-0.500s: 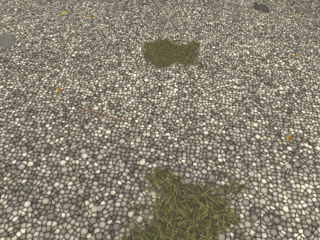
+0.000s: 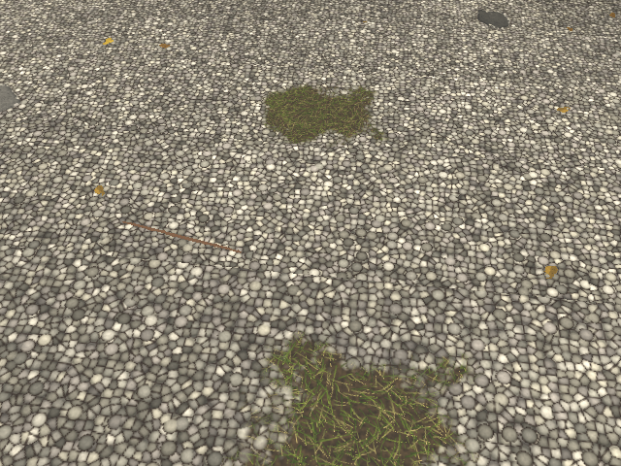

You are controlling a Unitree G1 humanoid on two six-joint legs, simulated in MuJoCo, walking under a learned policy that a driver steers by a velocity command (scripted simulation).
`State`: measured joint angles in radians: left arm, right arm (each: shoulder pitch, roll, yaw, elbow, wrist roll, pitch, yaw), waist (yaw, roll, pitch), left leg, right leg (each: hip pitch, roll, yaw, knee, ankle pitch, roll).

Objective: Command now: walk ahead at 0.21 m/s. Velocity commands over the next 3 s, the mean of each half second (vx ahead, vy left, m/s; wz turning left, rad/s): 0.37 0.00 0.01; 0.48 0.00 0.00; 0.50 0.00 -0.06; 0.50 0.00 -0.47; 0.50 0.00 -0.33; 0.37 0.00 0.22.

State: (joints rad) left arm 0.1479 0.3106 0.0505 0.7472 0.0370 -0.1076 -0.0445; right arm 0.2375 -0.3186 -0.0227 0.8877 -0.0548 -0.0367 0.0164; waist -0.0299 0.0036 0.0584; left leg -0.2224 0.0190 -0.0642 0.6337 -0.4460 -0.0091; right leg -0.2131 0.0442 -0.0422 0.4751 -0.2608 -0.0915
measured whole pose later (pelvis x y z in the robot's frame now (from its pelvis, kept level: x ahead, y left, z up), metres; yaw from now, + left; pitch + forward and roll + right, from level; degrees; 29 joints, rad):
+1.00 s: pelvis +0.49 +0.00 -0.17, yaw +0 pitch +0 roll +0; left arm 0.28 0.25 0.03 0.92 0.09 -0.06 -0.06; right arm 0.52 -0.20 0.03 0.98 -0.06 -0.08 0.10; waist -0.08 -0.01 0.03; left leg -0.43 0.00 -0.05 1.76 -0.64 0.00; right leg -0.27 -0.01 -0.09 0.51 -0.24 -0.05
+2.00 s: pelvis +1.04 -0.04 -0.21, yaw -18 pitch +0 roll -1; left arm 0.48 0.21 0.04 0.96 0.07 -0.15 -0.05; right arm 0.16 -0.25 -0.04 0.80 -0.10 -0.09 0.05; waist 0.05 0.01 -0.04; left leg -0.58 0.02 -0.08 1.30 -0.42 0.04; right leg -0.29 0.08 0.02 0.84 -0.55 -0.09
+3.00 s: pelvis +1.55 -0.29 -0.33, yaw -19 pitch +0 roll -2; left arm 0.36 0.19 0.05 0.95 0.09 -0.10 0.00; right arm 0.13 -0.20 -0.04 0.84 -0.06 -0.11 0.09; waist 0.05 0.04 0.04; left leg -0.65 0.09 0.00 0.97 -0.05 -0.01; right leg -0.08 0.04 -0.21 0.32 -0.24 -0.06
